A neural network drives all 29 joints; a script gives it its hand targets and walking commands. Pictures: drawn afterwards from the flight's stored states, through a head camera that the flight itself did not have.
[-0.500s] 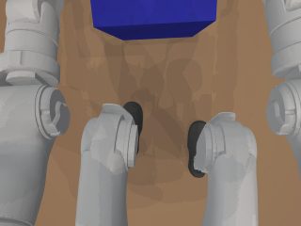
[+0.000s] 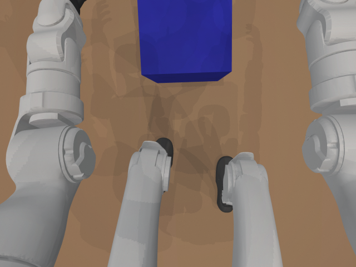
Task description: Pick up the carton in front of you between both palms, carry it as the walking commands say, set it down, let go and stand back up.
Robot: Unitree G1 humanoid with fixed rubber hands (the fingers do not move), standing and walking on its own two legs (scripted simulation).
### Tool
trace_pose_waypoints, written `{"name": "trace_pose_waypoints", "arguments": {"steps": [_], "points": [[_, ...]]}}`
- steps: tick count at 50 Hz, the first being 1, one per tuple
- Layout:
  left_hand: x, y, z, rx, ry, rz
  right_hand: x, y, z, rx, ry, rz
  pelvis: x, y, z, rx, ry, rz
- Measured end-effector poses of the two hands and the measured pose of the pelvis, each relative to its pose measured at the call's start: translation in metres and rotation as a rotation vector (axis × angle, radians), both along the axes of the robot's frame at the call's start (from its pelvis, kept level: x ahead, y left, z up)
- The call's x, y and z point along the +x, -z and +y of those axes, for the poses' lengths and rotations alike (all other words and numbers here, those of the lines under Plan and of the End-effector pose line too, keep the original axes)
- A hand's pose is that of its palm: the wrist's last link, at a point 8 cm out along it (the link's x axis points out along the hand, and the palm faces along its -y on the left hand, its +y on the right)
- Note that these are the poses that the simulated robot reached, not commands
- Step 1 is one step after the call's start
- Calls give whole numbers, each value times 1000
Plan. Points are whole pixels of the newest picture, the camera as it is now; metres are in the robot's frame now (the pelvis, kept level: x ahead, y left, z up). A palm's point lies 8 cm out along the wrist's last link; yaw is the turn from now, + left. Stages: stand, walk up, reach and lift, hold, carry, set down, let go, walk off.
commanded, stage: set down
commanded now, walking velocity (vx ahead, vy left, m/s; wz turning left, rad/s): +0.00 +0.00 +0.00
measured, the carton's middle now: (185, 42) +0.56 +0.07 -0.38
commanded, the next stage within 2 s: let go in 0.36 s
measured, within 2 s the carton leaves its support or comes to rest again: neither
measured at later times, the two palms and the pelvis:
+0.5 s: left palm out of the picture +0.52 +0.26 +0.04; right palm out of the picture +0.58 -0.13 +0.04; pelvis +0.02 +0.01 +0.14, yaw +0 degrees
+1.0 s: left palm out of the picture +0.35 +0.27 +0.14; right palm out of the picture +0.41 -0.18 +0.14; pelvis +0.08 +0.01 +0.23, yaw +1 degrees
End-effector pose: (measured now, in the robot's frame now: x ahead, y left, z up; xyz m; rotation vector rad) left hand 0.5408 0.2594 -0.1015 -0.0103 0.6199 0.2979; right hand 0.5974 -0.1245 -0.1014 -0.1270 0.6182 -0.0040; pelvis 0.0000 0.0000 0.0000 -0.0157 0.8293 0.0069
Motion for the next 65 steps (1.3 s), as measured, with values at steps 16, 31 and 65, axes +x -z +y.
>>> {"name": "trace_pose_waypoints", "arguments": {"steps": [16,31,65], "points": [[-5,-102,4,-7,12,-6,-1,-104,-5,13,-9,3,13,-91,2,-5,-7,12],[-51,-153,3,74,162,105,-64,-156,-19,-83,27,69,36,-167,10,-12,-5,-67],[-281,-297,-20,67,199,196,-287,-291,-95,-77,2,144,105,-268,-2,38,-30,-713]]}}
